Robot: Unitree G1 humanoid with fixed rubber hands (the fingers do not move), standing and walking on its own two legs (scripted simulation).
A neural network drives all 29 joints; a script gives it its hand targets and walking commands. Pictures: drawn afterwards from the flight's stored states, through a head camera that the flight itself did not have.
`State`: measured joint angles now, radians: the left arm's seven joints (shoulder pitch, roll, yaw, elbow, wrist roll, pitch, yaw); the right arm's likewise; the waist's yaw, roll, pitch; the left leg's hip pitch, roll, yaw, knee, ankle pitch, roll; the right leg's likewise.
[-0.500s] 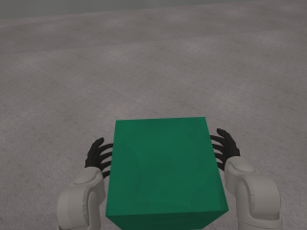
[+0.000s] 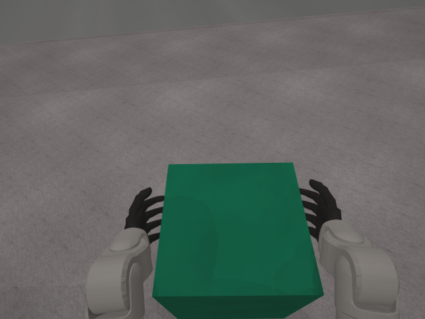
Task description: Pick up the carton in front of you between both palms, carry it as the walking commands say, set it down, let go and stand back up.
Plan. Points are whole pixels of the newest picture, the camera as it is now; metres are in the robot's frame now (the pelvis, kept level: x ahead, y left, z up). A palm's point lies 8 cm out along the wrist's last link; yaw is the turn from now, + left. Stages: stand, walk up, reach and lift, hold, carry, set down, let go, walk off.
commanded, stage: carry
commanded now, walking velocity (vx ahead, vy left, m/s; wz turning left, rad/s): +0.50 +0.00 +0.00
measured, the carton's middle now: (230, 247) +0.26 +0.00 +0.01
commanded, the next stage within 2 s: none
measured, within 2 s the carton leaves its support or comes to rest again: neither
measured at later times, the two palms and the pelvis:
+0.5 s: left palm (156, 110) +0.59 +0.16 +0.09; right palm (277, 102) +0.58 -0.14 +0.10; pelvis +0.34 +0.03 +0.00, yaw -3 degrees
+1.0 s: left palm (181, 48) +0.92 +0.12 +0.10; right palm (271, 43) +0.92 -0.18 +0.09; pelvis +0.67 -0.03 +0.00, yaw +0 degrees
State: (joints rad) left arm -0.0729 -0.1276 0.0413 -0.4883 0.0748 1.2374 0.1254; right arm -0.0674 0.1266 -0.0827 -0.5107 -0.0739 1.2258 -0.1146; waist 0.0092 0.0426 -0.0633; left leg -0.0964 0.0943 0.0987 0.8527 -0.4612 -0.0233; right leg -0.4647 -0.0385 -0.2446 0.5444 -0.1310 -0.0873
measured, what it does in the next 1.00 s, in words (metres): walks ahead: left foot, then right foot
